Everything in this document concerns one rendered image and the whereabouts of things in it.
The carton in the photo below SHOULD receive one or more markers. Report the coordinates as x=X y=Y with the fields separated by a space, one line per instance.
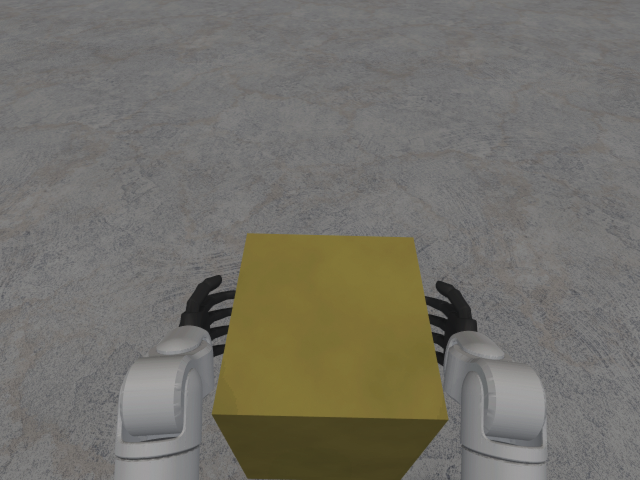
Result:
x=329 y=370

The left robot hand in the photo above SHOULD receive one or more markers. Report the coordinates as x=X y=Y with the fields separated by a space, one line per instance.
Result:
x=200 y=303

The right robot hand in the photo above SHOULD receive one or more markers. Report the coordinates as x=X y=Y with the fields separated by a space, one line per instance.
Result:
x=458 y=314

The robot left forearm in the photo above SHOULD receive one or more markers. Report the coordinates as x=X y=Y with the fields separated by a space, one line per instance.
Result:
x=159 y=418

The robot right forearm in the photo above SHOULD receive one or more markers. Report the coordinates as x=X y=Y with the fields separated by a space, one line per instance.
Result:
x=503 y=410

